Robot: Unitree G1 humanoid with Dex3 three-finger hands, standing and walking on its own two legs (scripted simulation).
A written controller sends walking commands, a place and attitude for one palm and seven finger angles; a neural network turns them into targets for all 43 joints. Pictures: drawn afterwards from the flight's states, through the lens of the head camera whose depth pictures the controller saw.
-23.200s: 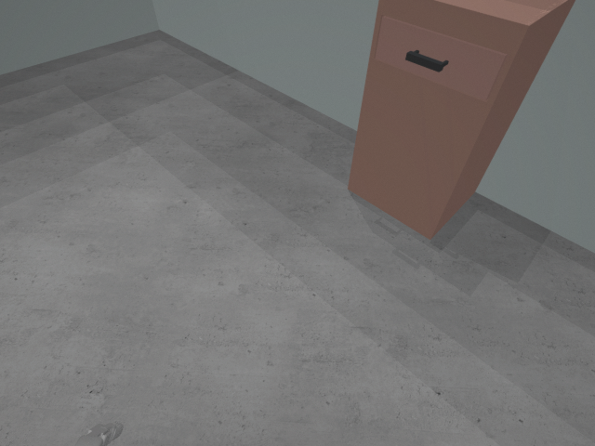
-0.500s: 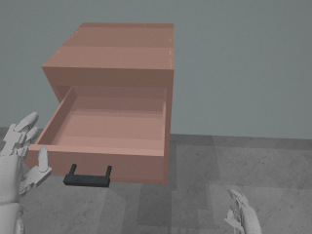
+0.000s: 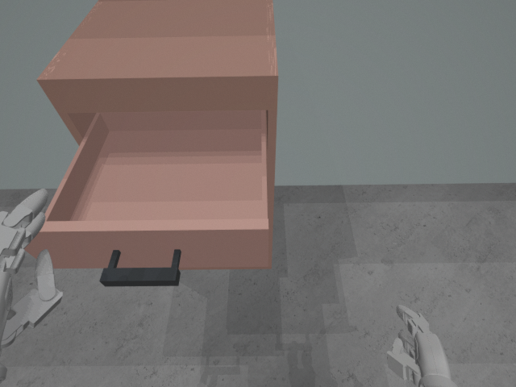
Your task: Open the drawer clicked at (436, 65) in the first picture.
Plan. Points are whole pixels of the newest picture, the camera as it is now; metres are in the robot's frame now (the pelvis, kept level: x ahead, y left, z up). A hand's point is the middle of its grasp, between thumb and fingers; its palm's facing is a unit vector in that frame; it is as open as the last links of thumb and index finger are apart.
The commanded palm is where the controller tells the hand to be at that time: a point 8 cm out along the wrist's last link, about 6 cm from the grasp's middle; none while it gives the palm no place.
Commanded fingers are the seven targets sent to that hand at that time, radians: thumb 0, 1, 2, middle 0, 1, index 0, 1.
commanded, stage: step back with the hand held close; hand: left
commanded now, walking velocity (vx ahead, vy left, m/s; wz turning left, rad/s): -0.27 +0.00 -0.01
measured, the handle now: (143, 265) +0.30 +0.23 -0.03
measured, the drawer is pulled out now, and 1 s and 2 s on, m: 0.30 0.30 0.30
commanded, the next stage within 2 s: stop stepping back and stand still in 0.96 s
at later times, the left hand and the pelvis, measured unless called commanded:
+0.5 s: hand (8, 349) +0.13 +0.25 +0.15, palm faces +0.37 -0.82 -0.44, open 7.4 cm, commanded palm +0.06 +0.29 +0.17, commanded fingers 0.00 0.90 0.90 -0.20 -0.30 -0.20 -0.30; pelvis -0.07 +0.01 -0.01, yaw +0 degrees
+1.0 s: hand out of the picture +0.05 +0.26 +0.15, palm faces +0.27 -0.84 -0.47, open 7.4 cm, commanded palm -0.02 +0.30 +0.17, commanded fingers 0.00 0.90 0.90 -0.20 -0.30 -0.20 -0.30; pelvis -0.15 +0.02 +0.01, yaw -1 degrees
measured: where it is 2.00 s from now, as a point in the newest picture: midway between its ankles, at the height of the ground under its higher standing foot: outside the picture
